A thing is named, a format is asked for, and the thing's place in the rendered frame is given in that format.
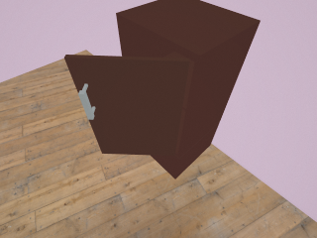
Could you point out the cupboard door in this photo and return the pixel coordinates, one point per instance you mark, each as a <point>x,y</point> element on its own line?
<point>138,101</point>

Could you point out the handle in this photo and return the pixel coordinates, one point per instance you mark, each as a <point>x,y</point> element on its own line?
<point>86,103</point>

